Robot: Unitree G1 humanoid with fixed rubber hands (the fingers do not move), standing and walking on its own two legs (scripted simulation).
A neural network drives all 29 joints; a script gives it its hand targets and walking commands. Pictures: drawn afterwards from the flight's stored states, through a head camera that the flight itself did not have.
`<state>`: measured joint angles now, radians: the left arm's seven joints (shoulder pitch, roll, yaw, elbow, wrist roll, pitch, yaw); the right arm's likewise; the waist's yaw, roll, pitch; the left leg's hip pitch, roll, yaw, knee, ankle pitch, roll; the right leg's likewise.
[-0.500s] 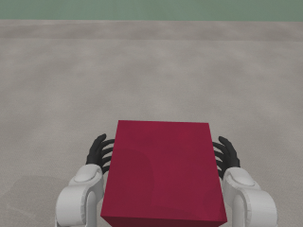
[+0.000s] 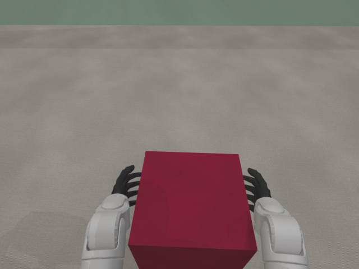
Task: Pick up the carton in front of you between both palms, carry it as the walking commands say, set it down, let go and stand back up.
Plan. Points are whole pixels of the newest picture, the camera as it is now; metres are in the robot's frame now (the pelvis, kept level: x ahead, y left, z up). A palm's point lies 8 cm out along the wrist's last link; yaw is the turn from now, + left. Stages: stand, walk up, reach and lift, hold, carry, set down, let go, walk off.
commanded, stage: carry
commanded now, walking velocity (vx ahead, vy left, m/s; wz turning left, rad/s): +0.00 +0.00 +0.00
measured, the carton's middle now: (189, 219) +0.25 +0.00 -0.03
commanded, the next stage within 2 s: hold in 1.06 s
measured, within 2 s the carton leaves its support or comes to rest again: neither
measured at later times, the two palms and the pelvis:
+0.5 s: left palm (121, 210) +0.24 +0.14 +0.04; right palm (265, 212) +0.24 -0.16 +0.04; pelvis -0.04 -0.01 +0.00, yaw +0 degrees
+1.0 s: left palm (123, 219) +0.22 +0.13 +0.04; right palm (272, 223) +0.22 -0.16 +0.04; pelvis -0.06 -0.02 +0.00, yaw +0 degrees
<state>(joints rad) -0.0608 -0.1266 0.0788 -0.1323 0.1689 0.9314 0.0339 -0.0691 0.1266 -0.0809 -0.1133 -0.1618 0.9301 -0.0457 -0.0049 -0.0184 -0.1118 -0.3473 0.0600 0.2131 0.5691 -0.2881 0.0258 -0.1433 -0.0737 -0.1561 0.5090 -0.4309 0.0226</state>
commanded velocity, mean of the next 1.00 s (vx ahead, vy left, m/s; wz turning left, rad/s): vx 0.00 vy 0.00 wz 0.00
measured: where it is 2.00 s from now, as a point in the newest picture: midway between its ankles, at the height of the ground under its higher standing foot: outside the picture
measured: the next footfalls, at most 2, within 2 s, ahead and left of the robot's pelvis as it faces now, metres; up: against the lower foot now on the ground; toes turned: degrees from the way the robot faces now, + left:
none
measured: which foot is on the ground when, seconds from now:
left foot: down 0.00-1.00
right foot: down 0.00-1.00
